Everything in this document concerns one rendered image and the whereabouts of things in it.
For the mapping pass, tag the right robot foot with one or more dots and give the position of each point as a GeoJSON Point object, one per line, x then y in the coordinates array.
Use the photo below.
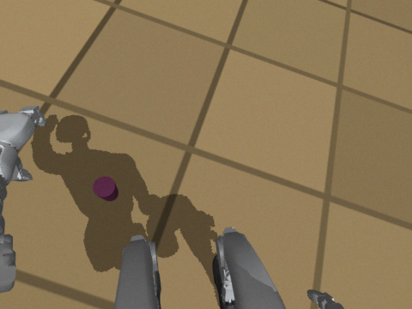
{"type": "Point", "coordinates": [219, 286]}

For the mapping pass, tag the right robot hand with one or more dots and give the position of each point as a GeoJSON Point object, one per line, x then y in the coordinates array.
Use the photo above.
{"type": "Point", "coordinates": [323, 300]}

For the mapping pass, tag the left robot hand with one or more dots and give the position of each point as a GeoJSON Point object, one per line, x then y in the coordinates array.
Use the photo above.
{"type": "Point", "coordinates": [16, 129]}

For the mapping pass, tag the left robot arm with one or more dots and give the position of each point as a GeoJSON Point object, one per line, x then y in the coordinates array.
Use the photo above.
{"type": "Point", "coordinates": [8, 160]}

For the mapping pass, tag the cup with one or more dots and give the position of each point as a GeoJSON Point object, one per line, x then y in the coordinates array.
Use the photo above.
{"type": "Point", "coordinates": [105, 188]}

